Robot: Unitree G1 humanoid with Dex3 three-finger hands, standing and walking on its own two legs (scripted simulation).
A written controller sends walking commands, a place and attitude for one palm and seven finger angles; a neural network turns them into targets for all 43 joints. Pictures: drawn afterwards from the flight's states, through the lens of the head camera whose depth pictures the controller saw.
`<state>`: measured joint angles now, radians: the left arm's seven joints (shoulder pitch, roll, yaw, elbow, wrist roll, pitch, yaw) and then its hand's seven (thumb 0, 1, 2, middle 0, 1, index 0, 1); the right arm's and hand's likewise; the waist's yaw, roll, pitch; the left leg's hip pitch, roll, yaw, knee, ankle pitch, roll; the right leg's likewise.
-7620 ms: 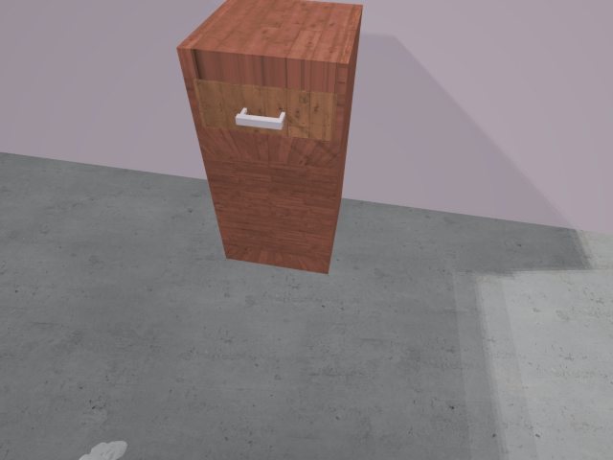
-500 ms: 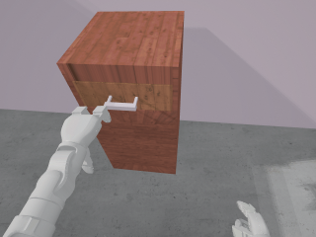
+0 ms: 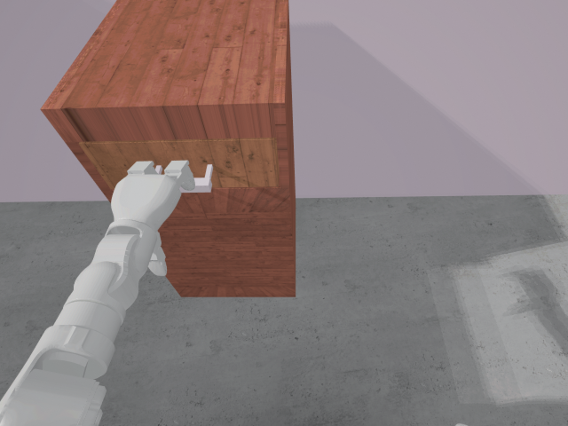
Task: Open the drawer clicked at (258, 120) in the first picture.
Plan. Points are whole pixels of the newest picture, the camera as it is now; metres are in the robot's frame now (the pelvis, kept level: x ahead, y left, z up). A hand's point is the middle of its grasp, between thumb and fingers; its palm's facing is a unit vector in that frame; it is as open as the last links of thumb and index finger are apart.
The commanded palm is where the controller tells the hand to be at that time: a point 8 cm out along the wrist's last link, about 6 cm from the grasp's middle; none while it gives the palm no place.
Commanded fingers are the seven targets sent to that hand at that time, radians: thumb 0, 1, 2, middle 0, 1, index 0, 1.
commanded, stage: move the hooked fingers above the handle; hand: left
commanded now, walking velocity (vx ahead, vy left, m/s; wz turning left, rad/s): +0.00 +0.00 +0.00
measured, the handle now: (181, 177) +0.57 +0.24 -0.05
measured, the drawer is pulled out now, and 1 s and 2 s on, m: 0.00 0.00 0.00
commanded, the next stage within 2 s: lower the fingers behind the handle in 2.00 s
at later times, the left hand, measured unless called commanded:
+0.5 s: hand (174, 193) +0.47 +0.22 +0.02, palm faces -0.06 -0.01 -1.00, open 13.8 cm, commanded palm +0.46 +0.23 +0.07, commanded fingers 0.00 -0.50 0.30 -0.30 -1.20 -0.30 -1.20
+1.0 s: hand (179, 179) +0.52 +0.22 +0.00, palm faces -0.08 -0.02 -1.00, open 13.8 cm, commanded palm +0.50 +0.23 +0.06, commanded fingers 0.00 -0.50 0.30 -0.30 -1.20 -0.30 -1.20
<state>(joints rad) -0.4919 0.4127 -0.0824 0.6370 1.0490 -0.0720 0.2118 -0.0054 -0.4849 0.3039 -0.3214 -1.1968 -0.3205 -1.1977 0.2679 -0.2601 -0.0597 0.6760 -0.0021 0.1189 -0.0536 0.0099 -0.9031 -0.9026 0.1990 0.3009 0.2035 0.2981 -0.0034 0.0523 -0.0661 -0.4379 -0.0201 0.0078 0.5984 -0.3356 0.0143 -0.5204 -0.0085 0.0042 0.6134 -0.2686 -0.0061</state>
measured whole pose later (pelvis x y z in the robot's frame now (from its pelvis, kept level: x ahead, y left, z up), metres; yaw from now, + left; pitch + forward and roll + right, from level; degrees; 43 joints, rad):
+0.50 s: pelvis +0.01 +0.00 -0.01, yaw +0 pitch +17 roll +0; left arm -0.76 0.46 -0.03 0.98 1.10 -0.10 0.29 0.00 -0.48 0.30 -0.32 -1.20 -0.32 -1.20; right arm 0.31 -0.26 -0.07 0.69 -0.02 0.11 -0.03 0.01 -0.90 -0.90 0.20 0.30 0.20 0.30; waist -0.07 0.05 -0.11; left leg -0.63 -0.01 0.01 0.71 -0.38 0.01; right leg -0.70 0.00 0.00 0.69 -0.30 -0.01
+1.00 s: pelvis +0.01 +0.02 -0.03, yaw -2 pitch +23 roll -1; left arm -0.92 0.53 0.02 1.13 1.11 -0.06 0.29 0.00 -0.48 0.30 -0.32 -1.20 -0.32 -1.20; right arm 0.37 -0.26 -0.05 0.71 -0.05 0.13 0.00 0.00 -0.90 -0.90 0.20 0.30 0.21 0.30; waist -0.15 0.06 -0.14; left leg -0.80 0.00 0.02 0.83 -0.43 0.03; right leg -0.86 0.01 0.01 0.77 -0.32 0.01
